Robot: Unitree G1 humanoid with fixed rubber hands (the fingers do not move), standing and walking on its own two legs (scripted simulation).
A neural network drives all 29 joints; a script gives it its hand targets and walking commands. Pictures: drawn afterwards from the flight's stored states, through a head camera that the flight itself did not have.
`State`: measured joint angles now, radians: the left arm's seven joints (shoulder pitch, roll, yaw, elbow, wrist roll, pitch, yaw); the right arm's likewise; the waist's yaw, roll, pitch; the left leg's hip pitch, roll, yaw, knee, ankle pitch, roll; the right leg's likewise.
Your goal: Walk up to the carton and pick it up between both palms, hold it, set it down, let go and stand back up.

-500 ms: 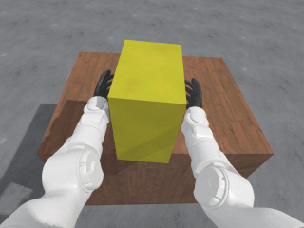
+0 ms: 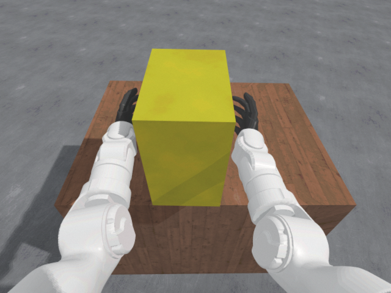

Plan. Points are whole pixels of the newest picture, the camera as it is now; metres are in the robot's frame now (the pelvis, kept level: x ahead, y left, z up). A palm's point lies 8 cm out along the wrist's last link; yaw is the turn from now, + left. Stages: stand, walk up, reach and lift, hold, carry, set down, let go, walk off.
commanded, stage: reach and lift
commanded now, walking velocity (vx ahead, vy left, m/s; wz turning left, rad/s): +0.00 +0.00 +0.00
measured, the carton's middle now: (187, 130) +0.45 -0.01 +0.10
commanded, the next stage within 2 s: none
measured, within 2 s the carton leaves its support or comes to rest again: neither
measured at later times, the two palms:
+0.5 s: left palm (118, 121) +0.40 +0.13 +0.18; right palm (249, 126) +0.37 -0.12 +0.17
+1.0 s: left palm (113, 117) +0.38 +0.13 +0.20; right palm (251, 117) +0.37 -0.12 +0.20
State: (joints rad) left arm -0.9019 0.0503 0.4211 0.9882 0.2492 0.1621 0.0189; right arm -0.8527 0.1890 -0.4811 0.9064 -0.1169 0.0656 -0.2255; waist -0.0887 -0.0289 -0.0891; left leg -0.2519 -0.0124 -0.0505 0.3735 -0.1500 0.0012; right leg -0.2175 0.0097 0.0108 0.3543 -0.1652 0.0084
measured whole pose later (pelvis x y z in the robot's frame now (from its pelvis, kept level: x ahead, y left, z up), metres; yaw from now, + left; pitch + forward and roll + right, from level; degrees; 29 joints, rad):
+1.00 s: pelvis -0.01 +0.00 +0.00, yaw +0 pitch -4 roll -1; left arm -0.79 -0.02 0.37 0.50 0.24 0.55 0.08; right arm -0.85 0.07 -0.16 0.77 0.16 0.28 -0.26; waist -0.09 -0.01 -0.06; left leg -0.16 -0.01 -0.05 0.37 -0.15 0.00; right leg -0.12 0.01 0.01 0.34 -0.16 0.01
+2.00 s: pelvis -0.01 +0.00 +0.00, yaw +0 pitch -4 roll -1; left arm -0.81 -0.03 0.35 0.38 0.24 0.71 0.08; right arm -0.85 0.05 -0.13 0.63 0.23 0.43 -0.30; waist -0.09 0.00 -0.09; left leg -0.16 -0.01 -0.05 0.37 -0.15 0.00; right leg -0.12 0.01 0.01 0.34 -0.15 0.01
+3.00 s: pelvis -0.01 +0.00 +0.00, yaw +0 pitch -4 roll -1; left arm -0.82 -0.03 0.35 0.31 0.26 0.81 0.06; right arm -0.87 0.03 -0.11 0.56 0.27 0.54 -0.34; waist -0.09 0.01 -0.11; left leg -0.16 -0.01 -0.05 0.37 -0.15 0.00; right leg -0.12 0.01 0.01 0.34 -0.15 0.01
